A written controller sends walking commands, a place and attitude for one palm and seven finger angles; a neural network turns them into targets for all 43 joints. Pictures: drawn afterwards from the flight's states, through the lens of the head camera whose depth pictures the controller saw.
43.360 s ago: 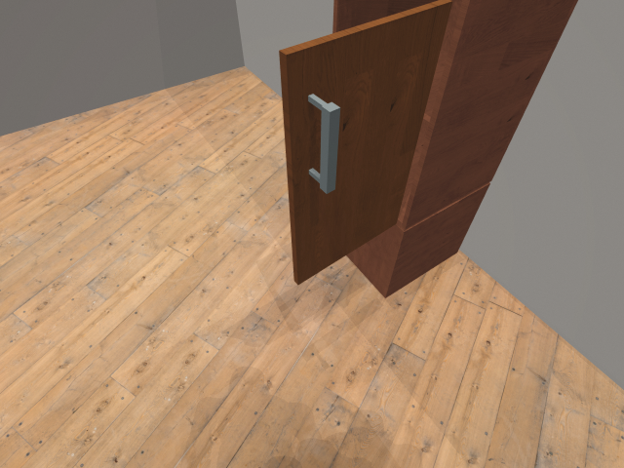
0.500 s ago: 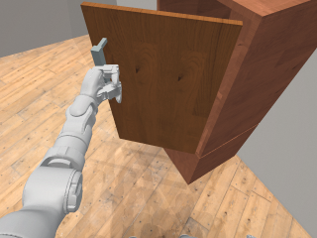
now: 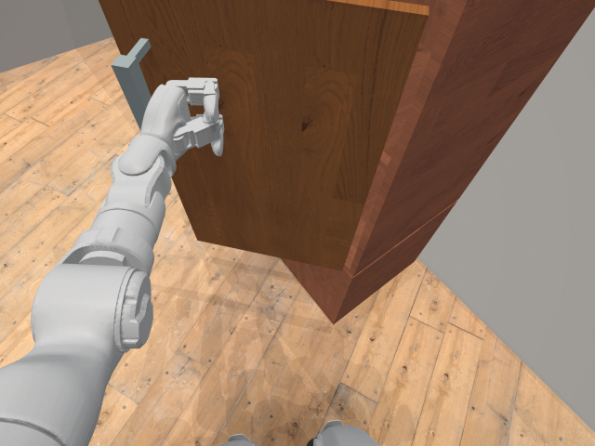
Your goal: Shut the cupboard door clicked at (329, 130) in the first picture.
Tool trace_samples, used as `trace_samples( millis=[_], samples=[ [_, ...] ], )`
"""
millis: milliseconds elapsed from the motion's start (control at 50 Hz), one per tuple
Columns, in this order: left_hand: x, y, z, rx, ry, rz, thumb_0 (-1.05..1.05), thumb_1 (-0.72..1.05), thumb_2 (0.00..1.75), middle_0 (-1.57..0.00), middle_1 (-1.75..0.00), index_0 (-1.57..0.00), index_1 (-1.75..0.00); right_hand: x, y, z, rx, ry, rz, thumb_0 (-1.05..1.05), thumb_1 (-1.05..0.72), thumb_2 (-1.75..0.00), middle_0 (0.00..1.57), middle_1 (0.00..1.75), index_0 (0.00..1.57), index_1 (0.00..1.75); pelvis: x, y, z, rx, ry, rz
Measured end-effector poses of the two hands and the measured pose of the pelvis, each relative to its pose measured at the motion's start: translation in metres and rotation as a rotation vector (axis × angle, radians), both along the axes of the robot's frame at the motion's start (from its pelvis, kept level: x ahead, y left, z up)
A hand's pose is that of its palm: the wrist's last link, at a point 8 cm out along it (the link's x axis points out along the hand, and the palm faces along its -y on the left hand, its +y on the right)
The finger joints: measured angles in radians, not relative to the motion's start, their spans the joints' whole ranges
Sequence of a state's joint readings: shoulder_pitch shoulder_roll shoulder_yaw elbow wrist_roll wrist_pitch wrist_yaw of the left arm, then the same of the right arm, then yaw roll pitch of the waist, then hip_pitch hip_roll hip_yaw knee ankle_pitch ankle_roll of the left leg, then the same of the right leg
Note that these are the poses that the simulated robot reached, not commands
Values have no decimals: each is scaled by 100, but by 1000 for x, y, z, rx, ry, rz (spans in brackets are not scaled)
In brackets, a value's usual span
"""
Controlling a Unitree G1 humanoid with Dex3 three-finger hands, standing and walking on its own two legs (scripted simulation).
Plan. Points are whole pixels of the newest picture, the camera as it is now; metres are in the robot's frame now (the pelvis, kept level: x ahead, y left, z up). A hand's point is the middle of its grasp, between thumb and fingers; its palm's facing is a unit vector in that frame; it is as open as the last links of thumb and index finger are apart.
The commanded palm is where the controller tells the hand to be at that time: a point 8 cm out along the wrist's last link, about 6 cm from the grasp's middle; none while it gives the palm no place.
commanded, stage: push the door shut along its arc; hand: left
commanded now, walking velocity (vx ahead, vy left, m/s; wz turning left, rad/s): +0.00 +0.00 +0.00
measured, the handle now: (154, 108) +0.55 +0.14 +0.12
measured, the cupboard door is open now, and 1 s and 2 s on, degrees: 41 25 25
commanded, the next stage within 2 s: pull the fist back off the door in 0.48 s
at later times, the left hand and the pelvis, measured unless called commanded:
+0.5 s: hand (236, 106) +0.54 +0.03 +0.13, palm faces -0.40 -0.91 -0.02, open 3.3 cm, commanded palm +0.56 +0.06 +0.13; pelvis +0.01 -0.02 -0.01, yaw +1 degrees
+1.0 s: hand (251, 105) +0.55 +0.01 +0.12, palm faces +0.07 -1.00 +0.00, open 3.1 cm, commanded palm +0.50 +0.06 +0.13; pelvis +0.02 -0.03 +0.00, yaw -1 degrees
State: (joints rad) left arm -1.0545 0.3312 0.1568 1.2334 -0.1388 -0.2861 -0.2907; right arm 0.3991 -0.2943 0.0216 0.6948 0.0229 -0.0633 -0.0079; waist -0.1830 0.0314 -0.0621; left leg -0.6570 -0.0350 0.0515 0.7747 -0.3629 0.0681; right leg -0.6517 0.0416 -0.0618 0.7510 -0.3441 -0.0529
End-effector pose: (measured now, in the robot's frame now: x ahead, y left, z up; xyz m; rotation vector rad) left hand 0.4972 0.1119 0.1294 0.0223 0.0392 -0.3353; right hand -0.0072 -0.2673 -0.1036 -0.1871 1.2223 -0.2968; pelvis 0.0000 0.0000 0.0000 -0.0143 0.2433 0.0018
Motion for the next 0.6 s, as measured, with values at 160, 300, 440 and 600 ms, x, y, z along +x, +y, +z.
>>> trace_samples(
  millis=[160,300,440,600],
  samples=[
    [18,-7,0,5,11,-22,0,89,92,-130,-150,-130,-150,-8,-6,-4,-4,59,-8,0,-91,-90,20,30,20,30,2,-5,-4,1,37,4],
    [29,-14,0,13,20,-45,0,90,94,-130,-150,-130,-150,-14,-12,-6,-12,105,-8,0,-91,-90,20,30,20,30,4,-10,-7,-1,63,14],
    [39,-23,2,16,33,-69,0,95,97,-130,-150,-130,-150,-15,-18,-8,-25,129,-4,0,-91,-90,20,30,20,30,5,-14,-10,-1,82,22],
    [47,-35,4,22,40,-93,2,102,100,-130,-150,-130,-150,-13,-23,-13,-34,142,2,0,-91,-90,20,30,20,30,6,-18,-14,1,101,28]
  ],
)
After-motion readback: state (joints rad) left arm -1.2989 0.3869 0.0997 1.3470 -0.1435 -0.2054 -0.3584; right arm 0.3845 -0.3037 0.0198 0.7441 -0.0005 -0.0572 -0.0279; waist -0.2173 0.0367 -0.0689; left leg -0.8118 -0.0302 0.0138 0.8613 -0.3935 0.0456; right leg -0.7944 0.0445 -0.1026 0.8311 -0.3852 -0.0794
